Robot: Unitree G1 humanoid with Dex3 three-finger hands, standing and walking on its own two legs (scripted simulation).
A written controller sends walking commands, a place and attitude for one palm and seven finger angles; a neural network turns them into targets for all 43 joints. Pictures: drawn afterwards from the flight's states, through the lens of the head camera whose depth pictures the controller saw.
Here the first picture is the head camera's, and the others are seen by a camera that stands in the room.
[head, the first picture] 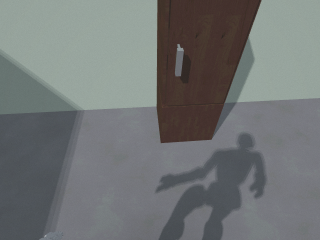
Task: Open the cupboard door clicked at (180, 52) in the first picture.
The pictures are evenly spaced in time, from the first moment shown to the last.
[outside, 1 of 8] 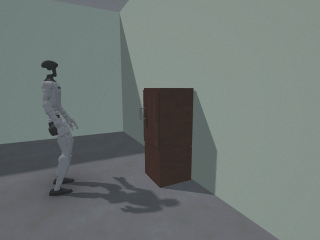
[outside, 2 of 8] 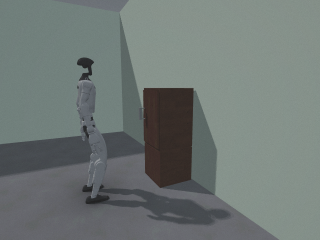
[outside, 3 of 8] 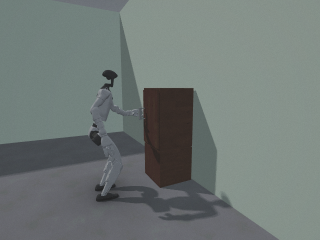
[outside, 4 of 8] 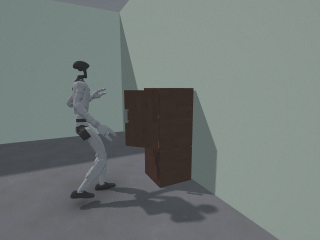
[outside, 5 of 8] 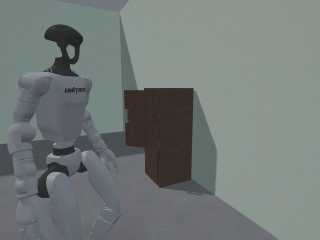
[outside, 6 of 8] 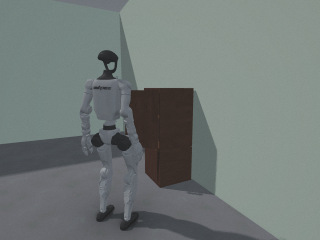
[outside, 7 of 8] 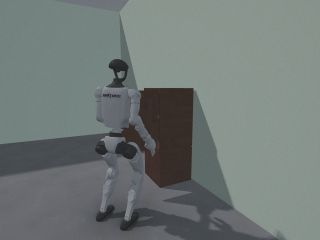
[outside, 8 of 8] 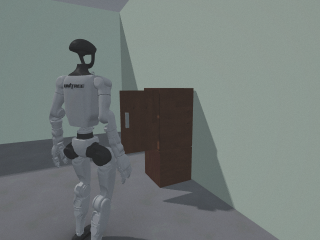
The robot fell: no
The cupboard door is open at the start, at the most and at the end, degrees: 0 88 88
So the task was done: yes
